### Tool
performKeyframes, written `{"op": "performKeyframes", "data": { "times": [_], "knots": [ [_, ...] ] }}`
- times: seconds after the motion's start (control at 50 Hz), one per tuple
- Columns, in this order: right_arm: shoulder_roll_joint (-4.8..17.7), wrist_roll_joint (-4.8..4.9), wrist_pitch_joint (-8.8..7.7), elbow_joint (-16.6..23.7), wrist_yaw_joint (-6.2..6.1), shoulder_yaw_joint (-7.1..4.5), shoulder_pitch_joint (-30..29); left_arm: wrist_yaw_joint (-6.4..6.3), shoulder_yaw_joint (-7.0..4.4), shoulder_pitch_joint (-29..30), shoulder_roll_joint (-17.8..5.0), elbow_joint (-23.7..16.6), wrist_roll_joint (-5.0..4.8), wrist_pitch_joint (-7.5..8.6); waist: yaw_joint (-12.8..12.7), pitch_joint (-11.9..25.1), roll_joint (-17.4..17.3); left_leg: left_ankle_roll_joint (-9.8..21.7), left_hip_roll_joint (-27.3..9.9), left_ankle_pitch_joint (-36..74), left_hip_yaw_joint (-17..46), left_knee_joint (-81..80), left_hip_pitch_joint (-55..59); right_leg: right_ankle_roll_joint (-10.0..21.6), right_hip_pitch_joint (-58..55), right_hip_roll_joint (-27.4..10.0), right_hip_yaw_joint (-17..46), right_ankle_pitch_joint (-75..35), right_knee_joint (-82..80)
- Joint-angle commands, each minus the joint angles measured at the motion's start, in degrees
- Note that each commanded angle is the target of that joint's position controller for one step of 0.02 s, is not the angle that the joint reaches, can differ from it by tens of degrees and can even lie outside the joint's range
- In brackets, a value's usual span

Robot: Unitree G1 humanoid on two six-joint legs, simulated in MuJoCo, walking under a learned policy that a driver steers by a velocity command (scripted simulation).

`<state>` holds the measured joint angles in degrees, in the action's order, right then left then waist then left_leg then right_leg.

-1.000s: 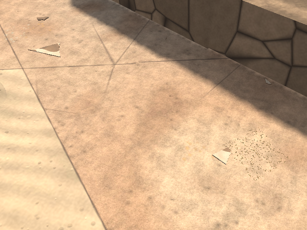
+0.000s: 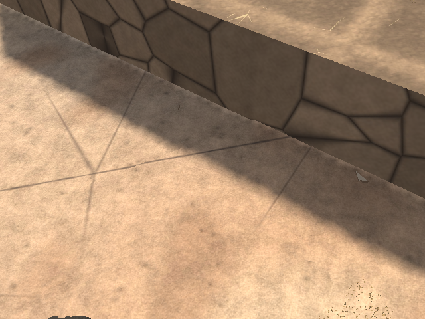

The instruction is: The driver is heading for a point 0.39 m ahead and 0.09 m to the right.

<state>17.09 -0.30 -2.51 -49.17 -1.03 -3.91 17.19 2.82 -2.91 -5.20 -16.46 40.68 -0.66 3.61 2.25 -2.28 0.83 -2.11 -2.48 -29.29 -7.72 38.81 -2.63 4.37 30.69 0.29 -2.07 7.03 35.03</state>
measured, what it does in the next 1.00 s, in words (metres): walks ahead, turning right: left foot, then right foot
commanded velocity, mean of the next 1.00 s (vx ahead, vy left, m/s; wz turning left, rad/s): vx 0.09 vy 0.00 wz -0.35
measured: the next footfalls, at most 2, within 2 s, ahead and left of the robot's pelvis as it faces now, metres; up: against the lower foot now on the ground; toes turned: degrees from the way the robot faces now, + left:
left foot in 0.48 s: +0.32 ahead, +0.09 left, +0.00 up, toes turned -22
right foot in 0.82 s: +0.17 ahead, -0.13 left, +0.00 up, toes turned -17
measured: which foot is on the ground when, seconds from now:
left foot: up 0.00-0.46, down 0.48-1.00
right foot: down 0.00-0.48, up 0.50-0.80, down 0.82-1.00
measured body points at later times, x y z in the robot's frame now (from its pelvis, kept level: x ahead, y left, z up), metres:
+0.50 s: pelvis +0.18 +0.01 +0.01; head +0.21 +0.00 +0.46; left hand +0.39 +0.26 -0.08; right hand +0.29 -0.30 -0.07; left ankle +0.28 +0.11 -0.72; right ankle +0.12 -0.08 -0.71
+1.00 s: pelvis +0.19 -0.02 +0.02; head +0.20 -0.03 +0.47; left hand +0.40 +0.17 -0.09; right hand +0.21 -0.30 -0.11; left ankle +0.28 +0.11 -0.72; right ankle +0.14 -0.12 -0.72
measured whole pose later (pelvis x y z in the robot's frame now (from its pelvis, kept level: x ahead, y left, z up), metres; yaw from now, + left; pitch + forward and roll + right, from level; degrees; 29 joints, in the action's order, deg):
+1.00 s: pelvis +0.19 -0.02 +0.02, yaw -20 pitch -1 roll +1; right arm 14.5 -1.1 -0.6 -46.7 -0.6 -1.7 11.3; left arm -0.5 -1.4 -13.2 -12.9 41.8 1.3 -0.5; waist 1.5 -1.3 -1.1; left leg -2.6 -1.1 -12.0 2.6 28.4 -15.4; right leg 0.2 11.3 1.0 3.1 18.3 30.8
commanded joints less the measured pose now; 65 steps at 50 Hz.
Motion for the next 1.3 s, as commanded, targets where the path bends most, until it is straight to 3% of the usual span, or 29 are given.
{"op": "performKeyframes", "data": {
  "times": [0.02, 0.04, 0.06, 0.08, 0.1, 0.14, 0.24, 0.3, 0.38, 0.42, 0.46, 0.48, 0.5, 0.52, 0.54, 0.56, 0.58, 0.64, 0.68, 0.72, 0.76, 0.8, 0.82, 0.84, 0.86, 0.88, 0.94, 1.12, 1.3],
  "knots": [
    [6.8, 0.16, -3.48, 6.4, 0.78, -0.05, 1.9, -0.64, -4.2, -17.2, -13.7, -2.4, 0.26, 0.15, -7.7, 25.8, 7.6, 0.3, 4.2, -7.1, 14.0, 41.9, -36.8, 17.4, -51.7, -20.0, 41.5, -20.4, -11.7],
    [7.9, 1.67, -4.08, 8.0, 1.04, -0.3, -2.6, -0.73, -3.54, -14.5, -11.5, -2.7, 0.42, 0.28, -7.5, 18.6, 5.1, 1.1, 2.0, -3.1, 13.2, 41.1, -39.7, 15.5, -45.9, -18.3, 32.2, -27.5, -11.1],
    [7.4, 1.07, -4.1, 8.1, 0.56, -0.16, -4.2, -0.92, -3.29, -11.6, -10.2, -3.2, -0.11, 0.14, -5.8, 13.4, -0.7, 1.0, -0.4, 1.0, 12.3, 37.2, -39.0, 13.6, -37.9, -15.6, 25.8, -31.1, -11.3],
    [7.9, 0.02, -3.64, 8.3, -0.01, -0.59, -5.3, -1.22, -3.07, -9.0, -9.2, -3.9, -0.17, -0.22, -4.3, 9.7, -1.8, 0.6, -1.7, 3.5, 11.8, 33.6, -36.7, 12.6, -30.3, -14.0, 22.3, -33.2, -12.5],
    [8.0, -0.1, -2.7, 8.8, -0.25, -0.86, -4.6, -1.5, -2.87, -7.5, -8.9, -4.7, 0.68, -0.46, -2.3, 9.0, -0.1, 0.4, -2.5, 5.0, 12.4, 32.1, -32.6, 12.4, -24.7, -12.8, 20.9, -34.7, -14.0],
    [6.6, -0.16, -1.19, 8.8, -0.64, -0.74, -2.4, -1.8, -3.17, -6.0, -9.5, -5.3, 1.02, -0.65, -0.3, 8.8, 1.3, -0.8, -1.8, 6.6, 11.8, 28.2, -29.7, 12.7, -19.4, -11.3, 18.3, -37.7, -15.5],
    [4.7, -0.69, 0.01, 10.1, -1.14, -0.17, -6.4, -3.75, -3.71, -6.8, -10.8, -4.9, -0.27, -2.29, -1.1, 10.4, 3.1, -3.3, 0.7, 17.1, 11.9, 14.7, -30.2, 9.7, -18.7, -8.0, 16.2, -34.5, -13.8],
    [4.6, -0.17, 0.15, 11.4, -0.62, -0.04, -11.2, -4.71, -3.75, -7.5, -10.8, -5.0, -0.44, -3.76, -2.8, 10.0, 4.5, -3.5, 2.2, 21.2, 12.8, 7.3, -29.5, 7.6, -19.6, -7.2, 18.6, -26.5, -12.7],
    [5.4, 0.13, -0.37, 12.7, 0.1, -0.36, -14.7, -5.0, -3.76, -8.0, -10.7, -5.4, -0.19, -4.93, -4.0, 8.4, 6.1, -2.9, 4.1, 17.9, 14.2, -0.1, -28.5, 7.2, -22.2, -7.7, 24.8, -20.8, -9.7],
    [6.2, 0.22, -0.98, 12.7, 0.4, -0.83, -13.7, -5.02, -3.64, -7.0, -10.4, -6.1, -0.32, -5.19, -3.2, 8.0, 7.4, -1.8, 4.8, 16.4, 14.5, -5.3, -25.4, 6.5, -23.3, -7.3, 28.1, -19.4, -7.7],
    [6.5, 0.09, -1.77, 11.6, 0.64, -1.25, -9.9, -5.1, -3.08, -4.5, -9.1, -7.1, -0.48, -5.2, -0.5, 8.3, 7.7, 0.5, 3.4, 27.9, 13.2, -16.8, -16.4, 3.7, -22.0, -4.7, 27.4, -15.9, -4.0],
    [9.2, -0.85, -1.95, 12.0, 0.36, -1.78, -8.7, -5.01, -2.27, -6.4, -6.5, -7.6, 0.41, -4.9, -1.5, 11.1, 3.2, 3.6, -4.6, 41.0, 18.9, -16.9, -7.2, 1.1, -17.8, -1.8, 24.5, -7.0, 1.6],
    [12.1, -1.98, -1.34, 12.9, -0.11, -2.12, -10.1, -4.93, -1.57, -12.7, -4.0, -7.1, 1.34, -4.43, -5.7, 12.2, -10.6, 11.8, -15.7, 64.4, 30.4, -14.3, 2.2, -2.5, -7.6, 6.3, 16.7, 22.6, 12.0],
    [9.5, -1.98, -0.68, 11.1, 0.09, -1.79, -5.8, -4.9, -2.07, -13.4, -7.3, -7.3, 1.04, -4.23, -4.0, 13.8, -17.4, 20.5, -22.8, 64.2, 41.7, -16.0, 3.6, -5.9, -0.7, 7.3, 12.6, 36.0, 22.4],
    [7.8, -0.87, -0.58, 11.7, 0.36, -1.35, -6.1, -4.94, -3.23, -12.7, -11.2, -6.0, 0.69, -4.42, -2.6, 12.2, -11.3, 20.5, -20.5, 59.1, 39.1, -15.9, 2.6, -7.6, 1.0, 5.5, 13.3, 33.6, 30.7],
    [6.6, -0.5, -0.31, 11.7, 0.39, -1.07, -7.0, -5.13, -3.64, -10.5, -11.5, -5.3, 0.29, -5.1, -2.2, 10.8, -7.4, 17.6, -16.8, 55.1, 32.7, -14.9, 1.4, -8.6, 2.3, 4.8, 12.8, 29.8, 34.3],
    [6.0, -0.18, -0.02, 12.0, 0.47, -0.7, -8.5, -5.33, -3.54, -9.6, -10.4, -4.8, 0.09, -5.94, -2.3, 9.2, -6.1, 15.7, -14.1, 52.0, 28.6, -15.2, -1.2, -9.3, 2.1, 4.4, 12.7, 27.6, 34.8],
    [5.6, -0.36, 1.12, 11.5, 0.48, -0.29, -11.9, -4.94, -2.11, -8.9, -5.7, -5.1, -0.09, -6.65, -4.0, 7.5, -8.8, 13.5, -8.7, 45.5, 20.7, -17.6, -7.6, -10.2, -4.7, 2.9, 8.2, 22.4, 25.0],
    [5.7, -0.35, 1.67, 11.2, 0.4, -0.37, -12.0, -4.71, -1.23, -7.7, -3.6, -5.2, 0.21, -6.39, -3.1, 8.4, -11.4, 13.5, -7.6, 44.3, 18.8, -17.8, -7.7, -10.2, -9.5, 1.5, 5.3, 21.3, 14.7],
    [6.8, -0.09, 2.04, 10.4, 0.36, -0.71, -10.1, -4.39, -1.16, -6.3, -3.9, -5.3, 0.15, -6.2, -1.4, 9.2, -12.8, 14.4, -8.8, 41.1, 20.2, -17.8, -6.5, -9.6, -12.8, 0.7, 4.4, 17.9, 6.8],
    [7.2, 0.35, 2.25, 10.0, 0.43, -0.59, -10.0, -4.11, -1.5, -7.5, -4.6, -4.3, 0.11, -6.09, -2.0, 9.0, -12.2, 13.9, -8.9, 34.8, 20.8, -17.2, -7.5, -8.2, -17.1, 0.7, 3.5, 11.2, -2.7],
    [5.9, 0.76, 2.01, 8.8, 0.59, 0.07, -7.9, -3.82, -1.52, -8.3, -4.9, -3.5, 0.9, -5.91, -2.7, 7.4, -10.1, 10.0, -7.1, 25.8, 19.9, -17.0, -12.5, -5.3, -24.3, 0.6, 3.8, 2.1, -13.6],
    [4.9, 0.01, 1.45, 8.5, 0.87, 0.54, -6.8, -4.09, -1.8, -8.3, -7.4, -4.3, 1.7, -5.85, -2.0, 7.8, -5.8, 6.3, -5.5, 19.8, 18.1, -14.7, -16.6, -3.0, -28.4, -4.6, 9.3, -2.6, -13.2],
    [2.3, -0.93, 0.79, 8.7, 1.18, 1.14, -4.9, -4.14, -2.36, -6.7, -10.2, -3.9, 2.15, -5.9, 1.2, 7.3, 5.4, 2.5, 0.4, 12.6, 11.3, -12.4, -16.4, 0.6, -23.7, -8.9, 13.6, 0.0, -12.4],
    [2.5, -1.54, 0.67, 8.6, 1.09, 1.29, -7.8, -3.56, -1.23, -4.8, -5.7, -4.1, 2.37, -5.4, -0.1, 5.8, 6.9, 0.2, 0.8, 13.7, 10.1, -12.2, -10.8, 1.9, -16.1, -9.0, 14.5, 9.8, -14.9],
    [3.3, -1.43, 0.75, 8.3, 1.0, 1.02, -9.4, -3.25, -0.49, -3.8, -3.5, -4.1, 2.79, -4.83, -0.5, 3.4, 5.9, -0.5, 0.8, 16.5, 10.4, -12.3, -9.4, 0.6, -13.5, -7.1, 13.3, 15.1, -15.7],
    [3.9, -0.89, 1.21, 6.8, 0.26, 0.67, -8.3, -3.28, -0.54, -5.7, -4.5, -2.8, 2.23, -3.27, -0.8, 0.5, 5.5, 0.2, 0.4, 20.0, 11.1, -12.1, -9.1, -1.9, -12.1, -5.1, 11.6, 12.7, -15.0],
    [3.4, -0.27, 1.29, 2.1, -0.35, 0.38, -6.6, -3.76, -0.14, -8.7, -3.2, -0.8, 1.46, -2.54, -1.4, 1.5, 0.5, -0.4, 0.0, 24.8, 11.5, -12.2, -7.8, -1.8, -15.4, -3.6, 10.0, 3.2, -12.4],
    [3.8, 0.04, 2.04, -2.3, -1.27, 0.11, -6.1, -3.74, -0.21, -10.0, -2.6, 2.3, 1.07, -2.28, -1.5, 2.6, -0.6, -0.4, -0.3, 28.6, 11.7, -11.6, -5.9, -2.0, -17.2, -2.6, 8.4, -3.2, -11.6]
  ]
}}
